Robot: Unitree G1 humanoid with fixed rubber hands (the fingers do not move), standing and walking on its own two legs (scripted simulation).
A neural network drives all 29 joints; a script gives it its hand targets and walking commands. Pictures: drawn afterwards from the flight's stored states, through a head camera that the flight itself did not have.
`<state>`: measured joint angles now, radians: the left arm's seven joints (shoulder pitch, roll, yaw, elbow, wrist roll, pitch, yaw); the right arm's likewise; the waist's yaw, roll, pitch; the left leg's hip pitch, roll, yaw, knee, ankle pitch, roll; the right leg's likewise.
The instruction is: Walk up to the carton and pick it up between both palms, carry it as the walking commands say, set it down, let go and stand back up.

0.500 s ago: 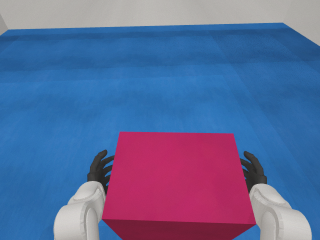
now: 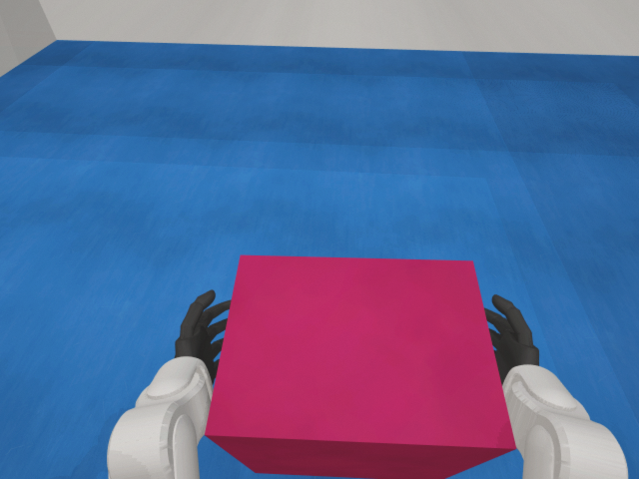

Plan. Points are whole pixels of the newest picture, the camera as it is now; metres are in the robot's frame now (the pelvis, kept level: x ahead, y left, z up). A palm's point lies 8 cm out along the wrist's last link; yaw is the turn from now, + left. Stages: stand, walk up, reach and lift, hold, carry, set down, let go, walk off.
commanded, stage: carry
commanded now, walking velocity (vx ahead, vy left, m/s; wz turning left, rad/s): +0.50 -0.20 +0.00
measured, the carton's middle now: (349, 380) +0.24 +0.01 +0.03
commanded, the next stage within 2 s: none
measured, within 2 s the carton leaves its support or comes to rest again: neither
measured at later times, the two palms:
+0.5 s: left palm (334, 182) +0.56 +0.04 +0.08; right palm (539, 190) +0.56 -0.29 +0.08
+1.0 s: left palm (386, 103) +0.85 -0.06 +0.08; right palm (546, 105) +0.84 -0.39 +0.09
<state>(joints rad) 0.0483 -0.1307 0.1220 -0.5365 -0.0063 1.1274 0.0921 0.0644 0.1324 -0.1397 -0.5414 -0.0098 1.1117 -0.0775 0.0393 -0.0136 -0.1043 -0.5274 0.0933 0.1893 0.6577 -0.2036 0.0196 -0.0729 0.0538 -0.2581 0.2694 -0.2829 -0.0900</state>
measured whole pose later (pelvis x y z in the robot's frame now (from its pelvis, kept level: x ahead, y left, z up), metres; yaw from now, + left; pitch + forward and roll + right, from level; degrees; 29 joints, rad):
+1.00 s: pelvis +0.62 -0.22 -0.01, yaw -2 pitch +2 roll +0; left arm 0.06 -0.13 0.11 -0.57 0.01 1.14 0.08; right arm 0.07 0.13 -0.14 -0.57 -0.01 1.13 -0.08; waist 0.02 -0.04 -0.07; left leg -0.45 0.04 0.25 0.50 -0.04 0.03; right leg 0.02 0.06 -0.20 0.34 -0.39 -0.08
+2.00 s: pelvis +0.79 -0.28 -0.01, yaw -2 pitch +5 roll +0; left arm 0.02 -0.13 0.14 -0.44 0.01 1.09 0.09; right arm 0.01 0.13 -0.15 -0.43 -0.01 1.10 -0.09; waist -0.01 0.02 -0.12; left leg -0.22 0.10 0.18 0.51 -0.36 -0.04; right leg -0.24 -0.02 -0.18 0.51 -0.35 -0.04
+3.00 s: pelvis +0.72 -0.25 +0.00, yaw -1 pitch +3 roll +0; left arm 0.01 -0.13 0.14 -0.45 0.01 1.11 0.09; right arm 0.00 0.13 -0.15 -0.44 -0.01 1.10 -0.09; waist 0.00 0.00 -0.11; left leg -0.26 0.06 0.18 0.46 -0.24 0.02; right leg -0.28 -0.06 -0.18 0.46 -0.22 -0.02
